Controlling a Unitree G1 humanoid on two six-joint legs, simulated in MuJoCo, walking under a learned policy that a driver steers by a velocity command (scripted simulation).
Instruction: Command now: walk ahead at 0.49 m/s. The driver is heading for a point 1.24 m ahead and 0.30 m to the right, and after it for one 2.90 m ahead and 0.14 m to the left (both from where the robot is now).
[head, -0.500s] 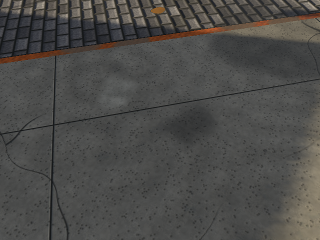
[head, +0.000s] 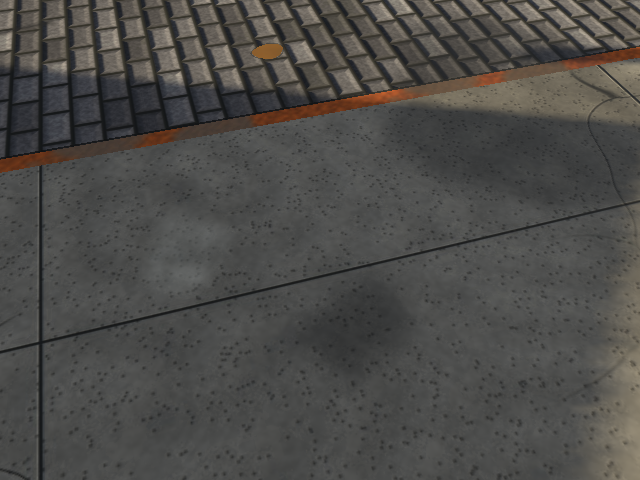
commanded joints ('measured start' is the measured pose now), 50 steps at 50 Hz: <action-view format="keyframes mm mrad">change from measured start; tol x32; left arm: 1 33 42 12 -42 12 6 6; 50 113 80 33 -161 4 13 -10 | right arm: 1 -39 -133 -22 -56 2 -16 -20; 36 -426 -131 -29 -308 10 -26 -22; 43 94 -303 -94 -178 -3 -29 -14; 50 -85 -128 -38 -200 1 -19 -7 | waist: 1 47 76 53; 18 136 -199 -375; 41 -31 -55 -149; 43 -13 420 -363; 50 34 128 -22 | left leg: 1 -94 284 -217 -203 65 172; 11 232 357 -113 -116 88 96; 15 224 314 -2 219 574 31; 19 -673 105 -163 1100 -339 -48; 38 -347 110 -143 178 144 -83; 41 34 149 -140 160 108 7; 43 575 494 -790 71 -115 229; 50 48 305 -351 -102 95 136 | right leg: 1 -30 -43 3 -145 152 27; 15 290 138 -138 -605 95 -99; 18 1067 -234 764 -843 -53 -367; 24 478 -42 256 -922 306 -232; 41 540 40 265 -521 414 -105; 43 -2 241 113 51 -366 -3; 50 6 25 31 -37 -87 4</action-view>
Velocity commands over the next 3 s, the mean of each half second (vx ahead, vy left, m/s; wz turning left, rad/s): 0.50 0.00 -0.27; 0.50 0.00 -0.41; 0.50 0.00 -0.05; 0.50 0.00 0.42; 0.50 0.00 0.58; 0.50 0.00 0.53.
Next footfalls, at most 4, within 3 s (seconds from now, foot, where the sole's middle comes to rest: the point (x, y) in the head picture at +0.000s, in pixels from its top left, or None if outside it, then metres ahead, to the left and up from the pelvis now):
0.32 right None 0.34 -0.17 -0.78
0.82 left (342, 415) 0.66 -0.05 -0.78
1.34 right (477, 348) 0.82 -0.38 -0.78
1.92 left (400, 240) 1.17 -0.24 -0.78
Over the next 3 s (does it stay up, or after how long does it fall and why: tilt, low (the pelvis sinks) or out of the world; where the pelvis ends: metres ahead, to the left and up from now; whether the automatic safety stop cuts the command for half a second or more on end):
stays up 1.56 -0.22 -0.03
